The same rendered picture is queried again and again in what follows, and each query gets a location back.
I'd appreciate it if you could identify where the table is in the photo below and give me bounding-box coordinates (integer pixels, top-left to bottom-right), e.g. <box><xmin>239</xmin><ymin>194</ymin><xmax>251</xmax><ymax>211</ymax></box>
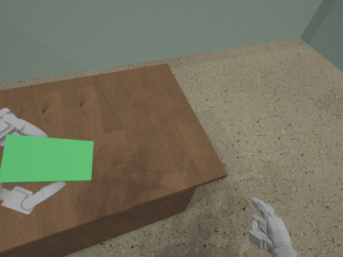
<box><xmin>0</xmin><ymin>64</ymin><xmax>228</xmax><ymax>257</ymax></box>

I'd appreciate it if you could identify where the right robot forearm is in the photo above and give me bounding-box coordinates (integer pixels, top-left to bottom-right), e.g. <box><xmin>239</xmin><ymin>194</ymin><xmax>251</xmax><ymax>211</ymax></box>
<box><xmin>272</xmin><ymin>246</ymin><xmax>300</xmax><ymax>257</ymax></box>

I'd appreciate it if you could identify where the sponge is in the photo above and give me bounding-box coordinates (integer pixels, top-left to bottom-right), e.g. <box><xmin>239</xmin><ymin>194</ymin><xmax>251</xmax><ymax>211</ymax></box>
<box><xmin>0</xmin><ymin>134</ymin><xmax>94</xmax><ymax>184</ymax></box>

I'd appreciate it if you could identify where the robot right hand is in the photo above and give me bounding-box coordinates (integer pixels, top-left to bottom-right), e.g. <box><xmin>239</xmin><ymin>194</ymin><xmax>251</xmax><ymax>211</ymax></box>
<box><xmin>249</xmin><ymin>197</ymin><xmax>293</xmax><ymax>254</ymax></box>

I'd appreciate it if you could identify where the robot left hand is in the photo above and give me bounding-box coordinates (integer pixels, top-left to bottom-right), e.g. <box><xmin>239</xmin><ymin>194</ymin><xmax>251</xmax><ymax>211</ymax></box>
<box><xmin>0</xmin><ymin>108</ymin><xmax>66</xmax><ymax>215</ymax></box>

